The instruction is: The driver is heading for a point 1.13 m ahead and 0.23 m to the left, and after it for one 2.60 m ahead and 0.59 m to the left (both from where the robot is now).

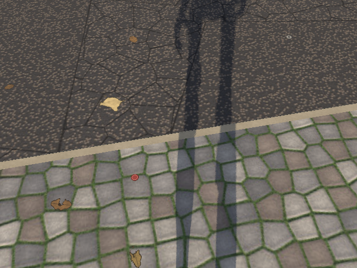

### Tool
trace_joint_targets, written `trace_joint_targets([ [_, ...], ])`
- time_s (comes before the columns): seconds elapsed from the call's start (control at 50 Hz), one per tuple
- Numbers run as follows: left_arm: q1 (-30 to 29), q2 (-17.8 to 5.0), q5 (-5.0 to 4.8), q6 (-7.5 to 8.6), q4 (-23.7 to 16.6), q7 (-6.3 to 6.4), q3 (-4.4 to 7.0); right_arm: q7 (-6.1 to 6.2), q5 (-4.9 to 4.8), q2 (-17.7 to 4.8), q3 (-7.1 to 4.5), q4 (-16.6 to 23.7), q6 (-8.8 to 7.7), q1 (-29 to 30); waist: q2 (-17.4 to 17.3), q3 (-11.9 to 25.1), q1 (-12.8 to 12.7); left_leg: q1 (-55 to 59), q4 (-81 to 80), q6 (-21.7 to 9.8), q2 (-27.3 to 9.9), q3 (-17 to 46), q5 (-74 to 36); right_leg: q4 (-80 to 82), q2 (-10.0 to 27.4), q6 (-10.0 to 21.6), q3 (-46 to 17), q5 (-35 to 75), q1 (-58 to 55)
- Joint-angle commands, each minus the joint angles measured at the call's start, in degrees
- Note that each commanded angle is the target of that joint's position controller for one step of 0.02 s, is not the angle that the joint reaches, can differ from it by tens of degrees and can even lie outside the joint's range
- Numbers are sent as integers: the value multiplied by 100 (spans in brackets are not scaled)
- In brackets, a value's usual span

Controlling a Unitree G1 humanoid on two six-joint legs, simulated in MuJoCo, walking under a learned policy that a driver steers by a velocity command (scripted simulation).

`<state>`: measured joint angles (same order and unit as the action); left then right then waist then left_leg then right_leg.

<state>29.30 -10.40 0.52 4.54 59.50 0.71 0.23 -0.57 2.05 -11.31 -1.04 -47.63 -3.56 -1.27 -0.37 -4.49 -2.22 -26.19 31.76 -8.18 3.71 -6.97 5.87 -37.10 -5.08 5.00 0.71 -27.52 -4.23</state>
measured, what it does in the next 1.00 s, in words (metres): walks ahead: right foot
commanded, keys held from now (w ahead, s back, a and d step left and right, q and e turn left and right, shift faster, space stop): w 0.58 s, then w+q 0.42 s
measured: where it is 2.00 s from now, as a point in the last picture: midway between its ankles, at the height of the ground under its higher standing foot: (153, 140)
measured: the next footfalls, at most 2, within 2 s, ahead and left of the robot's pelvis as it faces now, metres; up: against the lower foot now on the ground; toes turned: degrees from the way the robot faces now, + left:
right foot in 0.54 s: +0.46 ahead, -0.12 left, +0.00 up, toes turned -3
left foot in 1.12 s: +0.71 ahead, +0.07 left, +0.00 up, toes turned +20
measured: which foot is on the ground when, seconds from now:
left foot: down 0.00-0.54, up 0.56-1.00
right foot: up 0.00-0.52, down 0.54-1.00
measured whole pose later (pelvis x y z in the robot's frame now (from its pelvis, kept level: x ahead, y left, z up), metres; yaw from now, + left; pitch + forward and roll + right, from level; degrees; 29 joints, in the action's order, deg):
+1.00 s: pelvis +0.53 -0.04 +0.02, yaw +11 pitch +0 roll -1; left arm 26.4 -9.4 1.1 5.7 59.3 1.6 1.3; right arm -2.1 1.5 -10.7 -1.6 -50.7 -0.8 -4.5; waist -1.4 -3.6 -2.1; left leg -35.5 41.1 -5.7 -3.0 -5.2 0.9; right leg -13.3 -3.1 3.4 14.5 -18.6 -5.0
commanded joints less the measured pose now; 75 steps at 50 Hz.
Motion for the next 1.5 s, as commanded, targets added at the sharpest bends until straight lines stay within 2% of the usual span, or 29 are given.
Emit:
trace_joint_targets([
  [0.02, 243, -750, 27, 37, -416, -33, 175, 15, -122, -1286, -442, -502, 37, -2362, -396, 1709, 847, 4084, -1547, -1450, -2510, 4850, 1799, -4521, 75, 113, -500, 65, 3818],
  [0.04, -306, -867, 42, 61, -635, -52, 217, -1, -190, -1002, -367, -393, 24, -1652, -249, 728, 541, 3153, -1903, -1242, -2361, 3968, 2238, -4202, 455, 162, -503, 717, 4072],
  [0.08, -672, -750, 98, 37, -668, -97, 227, -28, -137, -525, -243, -442, -86, -1342, 147, 93, 251, 1932, -2247, -875, -1901, 2963, 1153, -3609, 771, 138, -452, 1103, 3631],
  [0.12, -485, -451, 160, -103, -606, -167, 177, 8, -134, -359, -166, -650, -190, -1539, 20, 112, 3, 1417, -2398, -665, -1608, 2266, 341, -3158, 919, -5, -397, 1156, 3127],
  [0.18, -919, -401, 171, -201, -752, -221, 176, 10, -164, -572, -193, -870, -291, -1926, -101, -17, -10, 1325, -2601, -607, -1427, 1711, -133, -2636, 1082, -161, -178, 1524, 3464],
  [0.32, -2631, -418, 73, -218, -1254, -253, 139, 26, -174, -581, -124, -1111, -258, -2744, -248, -159, 463, 2121, -2568, -193, -1174, 1146, -1275, -775, 1066, -370, 228, 2886, 4161],
  [0.44, -3457, -447, 65, -163, -1525, -240, 122, 126, -62, -639, -96, -1311, -200, -3196, -362, -228, 677, 3272, -2075, -327, -1490, 1145, -2280, 151, 792, -205, 360, 2479, 4243],
  [0.5, -2932, -551, 63, -83, -1419, -185, 187, 178, -47, -756, -123, -1335, -187, -2939, -445, -4, 303, 3382, -1316, -224, -1584, 998, -3865, 599, 472, 84, 462, 1801, 3247],
  [0.54, -1191, -830, 139, 18, -834, -76, 350, 163, -105, -811, -129, -1305, -177, -2737, -273, 858, -416, 2699, 538, -27, -1290, 719, -3973, 1096, 361, 396, 405, 2065, 1038],
  [0.56, -113, -1346, 291, 60, -644, -6, 495, 151, -155, -610, -63, -1082, -200, -2699, 289, 1650, -747, 1418, 2290, 82, -979, 502, -1836, 1091, 1724, 726, -1068, 1670, -531],
  [0.58, -29, -1709, 272, 3, -605, -49, 589, 96, -335, -111, -5, -1098, -185, -3435, 1467, 2247, -378, -515, 4217, 306, 109, 395, 2479, 1756, 3096, 1593, -3749, 1544, -1713],
  [0.6, -471, -1303, 62, -57, -645, -105, 534, 130, -182, -689, -157, -1132, -150, -3002, 434, 1641, -299, -1023, 4517, 208, -238, 1059, 2155, 2053, 2782, 1377, -3572, 1038, -1111],
  [0.62, -1089, -982, 26, -34, -738, -122, 439, 105, -168, -652, -176, -952, -167, -2503, 309, 830, -80, -1070, 4294, 196, -457, 1074, 1572, 2260, 2592, 1145, -2641, 1217, -213],
  [0.64, -1386, -703, 55, 16, -758, -141, 375, 92, -166, -531, -168, -913, -164, -2289, 119, 465, 71, -853, 4002, 213, -642, 1056, 1229, 2492, 2348, 933, -2023, 1750, 465],
  [0.68, -1381, -367, 50, 96, -631, -85, 269, 23, -42, -333, -174, -969, 0, -2384, 309, 249, 334, -374, 3611, 308, -805, 1047, 988, 2724, 1944, 548, -1108, 2261, 1174],
  [0.78, -741, -558, 44, 236, -379, -32, 288, -77, -52, -203, -204, -700, 229, -1753, 347, 17, 404, -978, 3301, 376, -859, 889, 273, 2932, 1792, 349, -121, 3308, 1220],
  [0.88, -373, -535, 35, 234, -293, 29, 240, -133, -84, -134, -129, -250, 221, -646, 392, -183, 230, -1207, 1887, 429, -784, 511, -686, 2846, 1617, 126, 593, 4115, 990],
  [0.98, 112, -686, 58, 141, -122, 139, 251, -162, -45, -132, -65, 125, 207, 129, 379, -290, 15, -1115, 772, 191, -604, -12, -483, 2541, 1913, 154, 916, 4854, 108],
  [1.04, -11, -863, 64, 62, -130, 213, 289, -128, -23, -254, -137, 116, 203, -137, 530, -18, 237, -406, 564, -111, -222, -293, 324, 1698, 2021, 113, 1214, 6841, -254],
  [1.08, -167, -1044, 82, -36, -190, 227, 350, -95, -21, -457, -259, -115, 191, -1002, 668, 469, 629, 603, 410, -409, 111, -343, 881, 279, 2062, 137, 1320, 7531, -170],
  [1.1, -312, -1131, 61, -80, -280, 198, 383, -67, 4, -639, -365, -367, 158, -1789, 544, 877, 984, 1658, -134, -591, 212, -140, 812, -977, 1981, 58, 1389, 6819, 320],
  [1.12, -419, -1035, 18, -73, -481, 155, 371, 6, 63, -1165, -554, -497, 142, -2489, -65, 1370, 1304, 2937, -564, -969, -776, 1271, 1206, -2875, 1698, -120, 1428, 4681, 1569],
  [1.14, -426, -551, -27, -23, -953, 16, 318, 24, -59, -1640, -661, -318, 215, -2109, -1374, 1741, 774, 4442, -1283, -1872, -2330, 4580, 1022, -4911, 294, -489, 840, -316, 4165],
  [1.16, -1109, -954, 27, 73, -1174, -16, 370, 49, -181, -1582, -659, -338, 289, -2237, -398, 1472, 1013, 4199, -1667, -1891, -2314, 4519, 950, -4947, 519, -432, -182, 67, 4894],
  [1.2, -1257, -935, -53, 193, -1219, -23, 373, 98, -167, -986, -510, -368, 259, -1702, 358, 331, 461, 2675, -1897, -1351, -1981, 3299, 79, -3945, 1007, -407, -233, 835, 4636],
  [1.26, -1080, -721, 196, -142, -1227, -72, 354, 138, -223, -809, -410, -287, 65, -1449, 216, 273, 8, 1655, -1973, -938, -1227, 2339, -926, -2923, 1196, -605, -228, 1001, 3679],
  [1.4, -2557, -777, 178, -355, -1863, -120, 334, 100, -245, -1102, -443, -330, 9, -2373, -217, 164, 460, 1925, -1889, -456, -844, 2260, -1990, -1144, 974, -753, -43, 2473, 4223],
  [1.44, -2758, -710, 178, -357, -1967, -161, 268, 100, -210, -1121, -449, -285, 48, -2503, -369, 308, 550, 2026, -1716, -362, -768, 2227, -2351, -1016, 783, -723, 9, 2755, 4022],
  [1.5, -2660, -1007, 198, -253, -1932, -187, 323, 139, -86, -1226, -463, -118, 36, -2482, -352, 540, 502, 2446, -1264, -453, -947, 2442, -2828, -1481, 733, -545, -150, 3036, 4040],
])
